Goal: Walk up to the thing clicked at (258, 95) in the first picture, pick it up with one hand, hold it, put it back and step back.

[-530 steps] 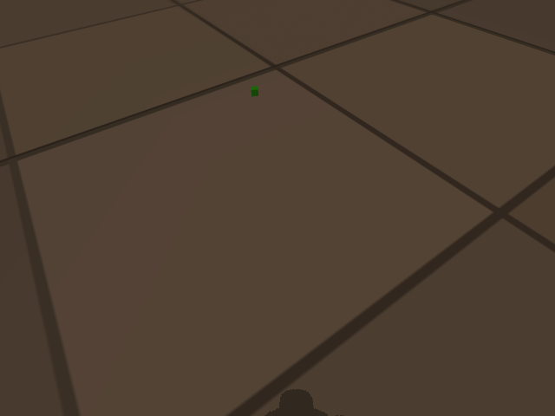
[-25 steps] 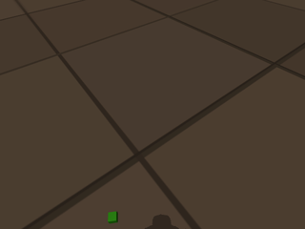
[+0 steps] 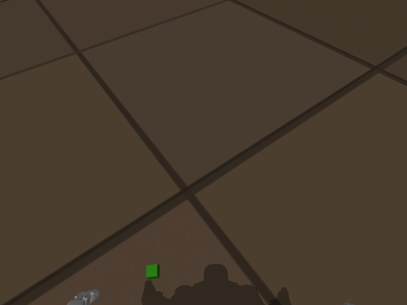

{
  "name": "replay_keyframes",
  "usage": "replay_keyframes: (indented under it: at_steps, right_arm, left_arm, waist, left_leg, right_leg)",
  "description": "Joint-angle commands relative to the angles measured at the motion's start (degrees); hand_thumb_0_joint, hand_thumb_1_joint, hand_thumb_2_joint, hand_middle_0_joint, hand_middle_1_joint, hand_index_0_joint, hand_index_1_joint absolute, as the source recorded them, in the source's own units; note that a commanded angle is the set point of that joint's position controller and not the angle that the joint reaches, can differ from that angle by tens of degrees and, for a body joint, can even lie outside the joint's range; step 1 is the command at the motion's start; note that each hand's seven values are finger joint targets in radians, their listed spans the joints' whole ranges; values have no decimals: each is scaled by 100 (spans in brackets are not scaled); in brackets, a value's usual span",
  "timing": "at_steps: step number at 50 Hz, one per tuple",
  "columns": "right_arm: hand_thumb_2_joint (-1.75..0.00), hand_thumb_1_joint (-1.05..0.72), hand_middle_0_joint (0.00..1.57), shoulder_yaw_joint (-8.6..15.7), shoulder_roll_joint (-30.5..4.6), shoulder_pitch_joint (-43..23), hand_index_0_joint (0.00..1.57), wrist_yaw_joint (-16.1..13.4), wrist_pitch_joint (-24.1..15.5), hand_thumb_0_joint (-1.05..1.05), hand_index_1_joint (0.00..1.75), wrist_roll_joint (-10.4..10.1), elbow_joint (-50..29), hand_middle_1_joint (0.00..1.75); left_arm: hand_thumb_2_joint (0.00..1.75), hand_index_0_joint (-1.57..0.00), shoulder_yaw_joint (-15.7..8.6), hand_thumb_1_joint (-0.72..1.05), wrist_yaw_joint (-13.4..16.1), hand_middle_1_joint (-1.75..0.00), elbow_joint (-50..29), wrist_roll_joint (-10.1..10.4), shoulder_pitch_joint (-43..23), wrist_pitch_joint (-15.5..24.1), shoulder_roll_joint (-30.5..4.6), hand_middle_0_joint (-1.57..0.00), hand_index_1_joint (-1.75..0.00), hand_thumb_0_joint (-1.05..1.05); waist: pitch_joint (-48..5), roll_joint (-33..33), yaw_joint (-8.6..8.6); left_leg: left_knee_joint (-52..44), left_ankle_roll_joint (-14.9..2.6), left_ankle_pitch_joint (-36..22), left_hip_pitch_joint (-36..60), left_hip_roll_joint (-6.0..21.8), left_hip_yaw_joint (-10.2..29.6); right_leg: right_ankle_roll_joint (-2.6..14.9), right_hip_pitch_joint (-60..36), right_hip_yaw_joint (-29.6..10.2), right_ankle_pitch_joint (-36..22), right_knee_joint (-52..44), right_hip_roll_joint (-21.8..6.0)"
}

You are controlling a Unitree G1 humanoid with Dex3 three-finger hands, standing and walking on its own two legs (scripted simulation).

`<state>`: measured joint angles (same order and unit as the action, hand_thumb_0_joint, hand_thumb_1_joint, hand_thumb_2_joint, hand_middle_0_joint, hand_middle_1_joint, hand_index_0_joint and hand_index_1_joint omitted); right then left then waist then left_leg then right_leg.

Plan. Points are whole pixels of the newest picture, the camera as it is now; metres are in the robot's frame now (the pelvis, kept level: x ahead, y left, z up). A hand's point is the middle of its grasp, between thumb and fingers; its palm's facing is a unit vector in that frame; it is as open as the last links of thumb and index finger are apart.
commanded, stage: rise first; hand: left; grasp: from above
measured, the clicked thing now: (152, 271) +0.35 +0.29 -0.75
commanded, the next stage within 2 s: none
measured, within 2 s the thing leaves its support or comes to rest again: neither
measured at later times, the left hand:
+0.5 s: hand out of the picture +0.13 +0.27 -0.24, palm faces -0.18 -0.85 -0.49, open 11.7 cm
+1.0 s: hand (117, 301) +0.20 +0.32 -0.43, palm faces -0.45 -0.45 -0.77, open 12.4 cm
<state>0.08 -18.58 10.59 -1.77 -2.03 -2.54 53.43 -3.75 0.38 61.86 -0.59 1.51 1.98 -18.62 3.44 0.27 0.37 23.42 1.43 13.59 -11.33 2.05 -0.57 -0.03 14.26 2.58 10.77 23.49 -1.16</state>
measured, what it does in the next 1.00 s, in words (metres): lowers itself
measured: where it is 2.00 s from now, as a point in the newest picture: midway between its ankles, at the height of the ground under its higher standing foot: outside the picture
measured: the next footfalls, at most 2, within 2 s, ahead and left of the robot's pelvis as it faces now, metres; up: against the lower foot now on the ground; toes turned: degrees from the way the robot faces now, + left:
none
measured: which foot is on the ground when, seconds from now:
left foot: down 0.00-1.00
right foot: down 0.00-1.00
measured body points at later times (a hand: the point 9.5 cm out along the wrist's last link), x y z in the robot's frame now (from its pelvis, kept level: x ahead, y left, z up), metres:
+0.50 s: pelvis -0.01 +0.02 -0.09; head +0.09 +0.03 +0.35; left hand +0.14 +0.32 -0.20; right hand +0.15 -0.24 -0.19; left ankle -0.02 +0.14 -0.74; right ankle +0.02 -0.12 -0.74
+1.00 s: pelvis -0.07 +0.01 -0.29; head +0.13 +0.03 +0.12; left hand +0.22 +0.34 -0.39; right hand +0.14 -0.25 -0.41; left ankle -0.02 +0.14 -0.74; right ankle +0.01 -0.12 -0.74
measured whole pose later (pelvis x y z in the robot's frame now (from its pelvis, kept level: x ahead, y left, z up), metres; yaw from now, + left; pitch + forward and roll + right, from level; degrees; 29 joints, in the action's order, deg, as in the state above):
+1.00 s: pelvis -0.07 +0.01 -0.29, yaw +0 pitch +34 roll -2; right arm 4.1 -17.3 1.8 3.2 -9.1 0.4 36.7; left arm -8.3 8.2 41.7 -43.0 -11.1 9.2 -27.6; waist -9.4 0.0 0.3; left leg 109.5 0.7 42.0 -101.8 0.3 2.7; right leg -0.7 103.6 1.7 36.6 106.0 -4.0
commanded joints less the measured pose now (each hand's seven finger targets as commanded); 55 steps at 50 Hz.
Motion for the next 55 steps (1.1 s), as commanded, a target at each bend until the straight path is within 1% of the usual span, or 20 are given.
replay_keyframes:
  at_steps: [1, 4, 6, 8, 10, 15, 20, 21, 23, 26, 28, 31, 34, 37, 39, 41, 45, 48, 53, 55]
  right_arm:
    - [-89, -89, 20, 390, -634, 332, 20, -64, -235, 0, 30, 130, -926, 30]
    - [-90, -90, 20, 467, -560, 378, 20, -15, -258, 0, 30, 132, -1402, 30]
    - [-89, -89, 20, 498, -544, 329, 20, -2, -256, 0, 30, 109, -1621, 30]
    - [-90, -93, 20, 524, -536, 305, 20, 24, -264, 0, 30, 102, -1807, 30]
    - [-91, -95, 20, 532, -523, 235, 20, 47, -292, 0, 30, 112, -1981, 30]
    - [-91, -94, 20, 563, -405, 220, 20, 95, -461, 0, 30, 181, -2310, 30]
    - [-90, -93, 20, 606, -421, 214, 20, 105, -568, 0, 30, 207, -2543, 30]
    - [-90, -93, 20, 613, -408, 204, 20, 102, -569, 0, 30, 203, -2578, 30]
    - [-90, -92, 20, 619, -395, 140, 20, 122, -600, 0, 30, 210, -2627, 30]
    - [-90, -93, 20, 617, -398, 47, 20, 143, -651, 0, 30, 207, -2729, 30]
    - [-91, -94, 20, 617, -423, -32, 20, 141, -694, 0, 30, 189, -2759, 30]
    - [-90, -91, 20, 601, -464, -158, 20, 163, -791, 0, 30, 193, -2746, 30]
    - [-90, -91, 20, 601, -531, -261, 20, 233, -903, 0, 30, 196, -2710, 30]
    - [-90, -92, 20, 633, -622, -333, 20, 291, -993, 0, 30, 200, -2610, 30]
    - [-90, -92, 20, 656, -657, -340, 20, 328, -1013, 0, 30, 206, -2542, 30]
    - [-91, -93, 20, 683, -713, -357, 20, 343, -1012, 0, 30, 204, -2440, 30]
    - [-91, -94, 20, 751, -776, -292, 20, 421, -953, 0, 30, 252, -2217, 30]
    - [-91, -93, 20, 791, -803, -224, 20, 480, -901, 0, 30, 307, -2099, 30]
    - [-90, -91, 20, 877, -867, -103, 20, 510, -768, 0, 30, 366, -1949, 30]
    - [-90, -90, 20, 897, -875, 7, 20, 505, -714, 0, 30, 383, -1851, 30]
  left_arm:
    - [74, -38, -742, 27, -124, -64, -55, -515, -466, 77, -1502, -39, -66, 0]
    - [68, -44, -793, 3, -119, -65, -571, -765, 18, -23, -1339, -45, -66, 0]
    - [66, -46, -678, -13, -59, -63, -898, -834, 53, -231, -1128, -47, -65, 0]
    - [65, -49, -728, -19, 7, -58, -1164, -938, 123, -394, -1109, -52, -61, 0]
    - [64, -50, -662, -20, 31, -59, -1411, -1039, -23, -482, -1056, -52, -62, 0]
    - [64, -51, -720, -19, 105, -59, -2169, -1297, 96, -388, -931, -54, -62, 0]
    - [65, -49, -778, -19, 182, -61, -3188, -1676, 742, -438, -972, -51, -63, 0]
    - [66, -48, -868, -20, 210, -61, -3362, -1743, 818, -478, -1046, -50, -63, 0]
    - [66, -47, -739, -19, 233, -61, -3560, -1817, 997, -570, -909, -50, -63, 0]
    - [67, -47, -750, -21, 212, -62, -4094, -1892, 1365, -693, -910, -50, -65, 0]
    - [67, -46, -663, -22, 211, -64, -4160, -2031, 985, -732, -996, -48, -66, 0]
    - [68, -44, -651, -22, 233, -65, -3872, -2322, 466, -600, -1114, -46, -67, 0]
    - [69, -42, -605, -22, 297, -66, -3560, -2708, 171, -290, -1210, -44, -68, 0]
    - [69, -42, -680, -22, 427, -67, -3232, -3137, -178, 157, -1480, -42, -68, 0]
    - [71, -41, -687, -24, 535, -67, -3324, -3364, -353, 405, -1632, -42, -69, 0]
    - [73, -39, -877, -26, 677, -67, -2974, -3657, -474, 527, -1909, -41, -69, 0]
    - [76, -36, -983, -29, 900, -69, -2812, -4112, -1170, 746, -2259, -38, -71, 0]
    - [76, -37, -937, -27, 1003, -68, -2611, -4368, -1791, 881, -2371, -39, -70, 0]
    - [73, -40, -1114, -20, 1117, -64, -2297, -4774, -2497, 1084, -2900, -41, -66, 0]
    - [72, -39, -974, -20, 1146, -68, -2315, -4947, -2951, 1159, -2886, -40, -68, 0]
  waist:
    - [-1318, -218, -55]
    - [-1837, 147, -234]
    - [-1752, 115, -119]
    - [-1778, 110, -78]
    - [-1655, -38, 19]
    - [-1785, 44, -7]
    - [-2508, 406, -14]
    - [-2556, 397, -54]
    - [-2549, 248, 34]
    - [-2823, 447, -11]
    - [-2680, 340, 159]
    - [-2659, 265, 254]
    - [-2963, 254, 241]
    - [-3267, 458, 102]
    - [-3732, 593, 11]
    - [-3942, 640, -64]
    - [-4458, 617, -109]
    - [-4601, 413, 30]
    - [-5008, 182, -44]
    - [-5168, 299, 19]
  left_leg:
    - [589, -246, -525, -978, -336, -191]
    - [931, -175, -873, -1162, -407, -189]
    - [1034, -167, -797, -1282, -391, -142]
    - [1267, -141, -869, -1417, -323, -80]
    - [1572, -133, -740, -1699, -260, -18]
    - [2397, -135, 99, -2638, -237, 32]
    - [3045, -62, -559, -2822, -139, 189]
    - [3216, -80, -537, -2983, -155, 165]
    - [3435, -103, -371, -3325, -165, 199]
    - [3768, -100, -371, -3550, -146, 271]
    - [4040, -132, -18, -3958, -161, 265]
    - [4569, -146, 378, -4609, -179, 305]
    - [5163, -144, 683, -5293, -247, 262]
    - [5612, -111, 885, -5760, -273, 286]
    - [5956, -107, 740, -5875, -268, 272]
    - [6297, -109, 658, -6171, -300, 257]
    - [6998, -161, 463, -6644, -329, 190]
    - [7458, -203, 701, -7222, -355, 153]
    - [7915, -278, 1433, -7931, -392, 26]
    - [8042, -275, 1466, -7946, -395, 12]
  right_leg:
    - [64, -1, -119, -439, 472, -17]
    - [106, 16, -145, -740, 891, 6]
    - [104, 284, -102, -623, 956, 44]
    - [122, 619, -37, -588, 1221, 102]
    - [125, 1065, 7, -367, 1519, 128]
    - [120, 2112, -28, 446, 2359, 97]
    - [169, 2700, -13, 120, 3238, 96]
    - [167, 2797, -26, 122, 3347, 90]
    - [147, 2991, -19, 197, 3539, 82]
    - [172, 3415, -4, 303, 3951, 67]
    - [154, 3763, -25, 475, 4129, 62]
    - [143, 4492, -35, 787, 4636, 45]
    - [135, 5033, -67, 970, 5201, 14]
    - [151, 5693, -93, 1164, 5800, -9]
    - [169, 5983, -107, 1060, 6164, -13]
    - [174, 6258, -103, 979, 6510, -15]
    - [179, 6703, -93, 872, 7057, -17]
    - [157, 6935, -70, 1005, 7353, -24]
    - [111, 7027, -70, 1624, 7594, -11]
    - [112, 7112, -31, 1656, 7718, -16]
